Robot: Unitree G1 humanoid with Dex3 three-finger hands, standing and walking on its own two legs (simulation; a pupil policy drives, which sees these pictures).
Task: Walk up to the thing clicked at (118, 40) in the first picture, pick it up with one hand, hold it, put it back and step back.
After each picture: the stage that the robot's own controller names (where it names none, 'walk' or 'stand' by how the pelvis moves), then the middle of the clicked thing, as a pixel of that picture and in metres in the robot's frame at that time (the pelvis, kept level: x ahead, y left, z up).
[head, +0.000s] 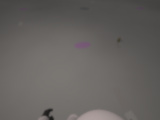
stand; (118, 39) +1.95 -0.73 -0.72
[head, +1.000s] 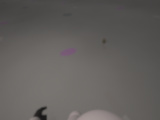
walk; (103, 41) +1.92 -0.21 -0.69
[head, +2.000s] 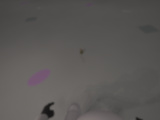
walk; (81, 51) +1.33 +0.25 -0.72
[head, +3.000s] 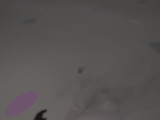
walk; (79, 70) +0.84 +0.22 -0.71
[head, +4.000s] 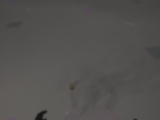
walk; (71, 86) +0.51 +0.24 -0.70
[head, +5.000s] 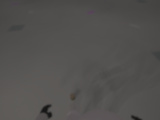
stand; (72, 97) +0.37 +0.23 -0.71
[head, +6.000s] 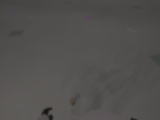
stand; (72, 102) +0.35 +0.22 -0.72
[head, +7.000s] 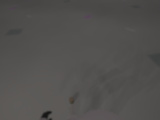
stand; (71, 100) +0.36 +0.23 -0.73
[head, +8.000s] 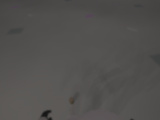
stand; (71, 100) +0.35 +0.23 -0.73
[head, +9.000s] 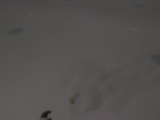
stand; (71, 100) +0.34 +0.23 -0.73
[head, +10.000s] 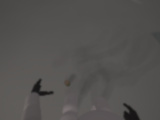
go down; (67, 83) +0.38 +0.24 -0.60
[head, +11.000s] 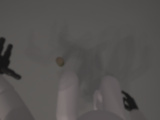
go down; (60, 62) +0.42 +0.28 -0.31
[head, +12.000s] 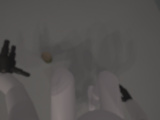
close in; (47, 58) +0.41 +0.30 -0.26
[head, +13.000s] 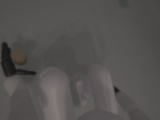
close; (19, 58) +0.39 +0.32 -0.21
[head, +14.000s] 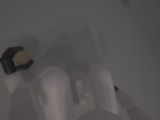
lift; (22, 58) +0.37 +0.31 -0.22
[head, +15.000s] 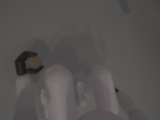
lift; (33, 63) +0.35 +0.27 -0.21
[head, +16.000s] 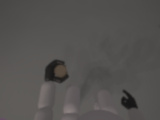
lift; (61, 73) +0.32 +0.20 +0.00
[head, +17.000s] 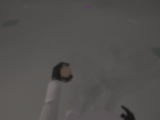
hold; (66, 74) +0.33 +0.18 +0.02
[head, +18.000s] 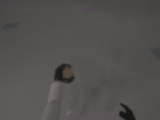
hold; (68, 76) +0.33 +0.17 +0.01
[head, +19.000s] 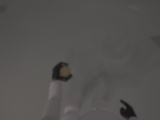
crouch; (66, 73) +0.35 +0.18 -0.05
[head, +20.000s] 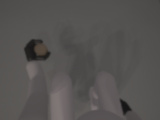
lower; (42, 52) +0.45 +0.29 -0.10
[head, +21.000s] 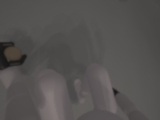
lower; (14, 55) +0.40 +0.32 -0.22
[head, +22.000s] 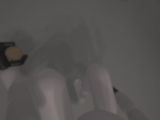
lower; (15, 55) +0.40 +0.32 -0.22
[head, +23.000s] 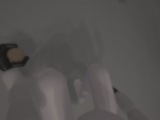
lower; (17, 57) +0.39 +0.32 -0.22
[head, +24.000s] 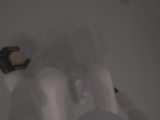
lower; (19, 59) +0.38 +0.32 -0.22
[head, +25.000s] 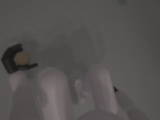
open; (23, 60) +0.38 +0.30 -0.22
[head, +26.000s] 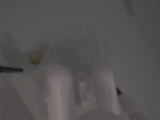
stand; (35, 58) +0.38 +0.29 -0.23
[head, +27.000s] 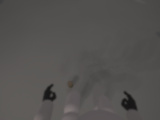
stand; (70, 84) +0.37 +0.21 -0.56
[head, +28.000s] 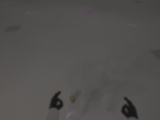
stand; (72, 99) +0.35 +0.21 -0.66
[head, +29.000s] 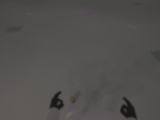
stand; (72, 99) +0.35 +0.20 -0.67
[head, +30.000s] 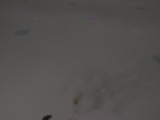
stand; (75, 101) +0.37 +0.19 -0.72
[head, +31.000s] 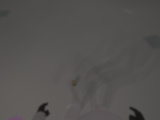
walk; (73, 83) +0.47 +0.18 -0.70
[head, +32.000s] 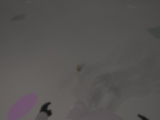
walk; (78, 68) +0.75 +0.23 -0.70
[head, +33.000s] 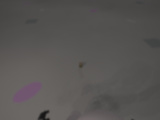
stand; (80, 65) +0.99 +0.20 -0.70
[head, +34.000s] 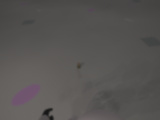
stand; (78, 65) +0.98 +0.22 -0.73
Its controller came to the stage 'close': yes
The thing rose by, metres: 0.72
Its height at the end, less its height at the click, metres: +0.00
